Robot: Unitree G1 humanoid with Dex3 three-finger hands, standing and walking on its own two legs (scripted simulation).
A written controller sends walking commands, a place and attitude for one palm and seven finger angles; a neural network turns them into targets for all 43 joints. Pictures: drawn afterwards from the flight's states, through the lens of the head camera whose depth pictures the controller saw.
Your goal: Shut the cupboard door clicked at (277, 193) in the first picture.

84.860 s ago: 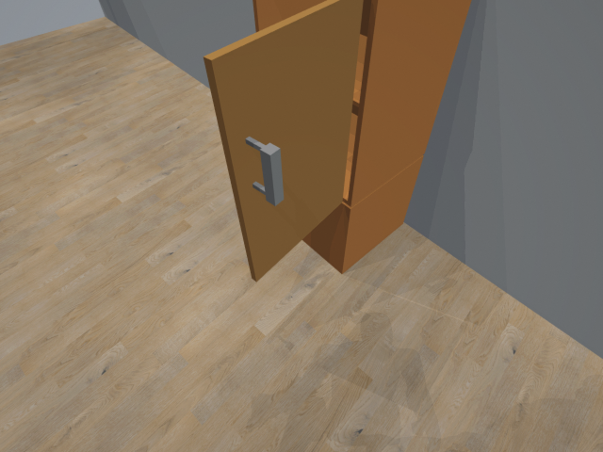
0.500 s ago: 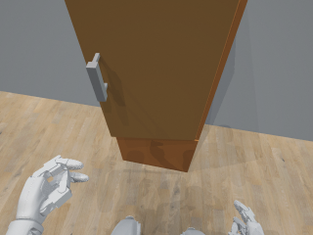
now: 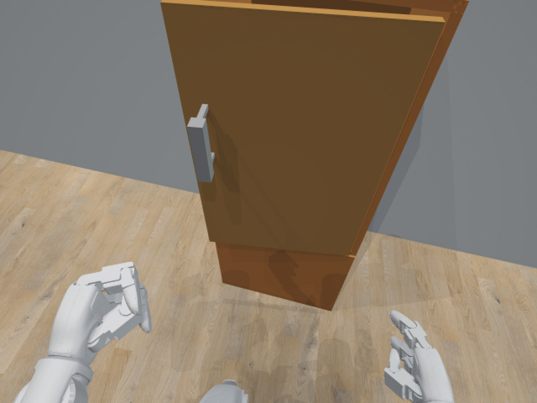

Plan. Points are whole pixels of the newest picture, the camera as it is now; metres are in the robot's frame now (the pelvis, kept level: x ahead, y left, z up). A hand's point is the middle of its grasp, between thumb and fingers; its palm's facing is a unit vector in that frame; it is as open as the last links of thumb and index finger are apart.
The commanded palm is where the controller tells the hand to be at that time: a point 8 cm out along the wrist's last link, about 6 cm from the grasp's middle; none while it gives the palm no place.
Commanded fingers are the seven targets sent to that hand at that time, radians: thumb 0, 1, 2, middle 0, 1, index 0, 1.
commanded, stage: raise the hand and make a fist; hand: left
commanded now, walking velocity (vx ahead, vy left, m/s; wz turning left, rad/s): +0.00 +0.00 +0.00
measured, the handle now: (204, 143) +0.52 +0.16 +0.09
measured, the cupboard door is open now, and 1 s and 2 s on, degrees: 9 9 9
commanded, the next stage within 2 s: bring the fist close to the handle in 0.60 s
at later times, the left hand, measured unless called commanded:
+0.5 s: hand (161, 293) +0.23 +0.16 +0.09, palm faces +0.00 -1.00 -0.06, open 3.1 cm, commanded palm +0.21 +0.21 +0.09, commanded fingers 0.00 0.90 0.90 -1.30 -1.50 -1.30 -1.50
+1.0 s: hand (186, 259) +0.29 +0.14 +0.09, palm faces -0.08 -1.00 -0.02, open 3.1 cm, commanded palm +0.27 +0.20 +0.09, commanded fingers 0.00 0.90 0.90 -1.30 -1.50 -1.30 -1.50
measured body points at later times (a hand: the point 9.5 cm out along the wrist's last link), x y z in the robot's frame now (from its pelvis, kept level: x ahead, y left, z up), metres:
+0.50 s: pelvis +0.01 -0.03 +0.01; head +0.04 -0.04 +0.46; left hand +0.23 +0.21 +0.10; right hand +0.17 -0.27 -0.07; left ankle +0.05 +0.10 -0.68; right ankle +0.00 -0.14 -0.68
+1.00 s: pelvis +0.01 -0.03 +0.01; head +0.05 -0.04 +0.46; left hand +0.28 +0.20 +0.09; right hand +0.18 -0.26 -0.08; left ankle +0.05 +0.10 -0.67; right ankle +0.00 -0.14 -0.68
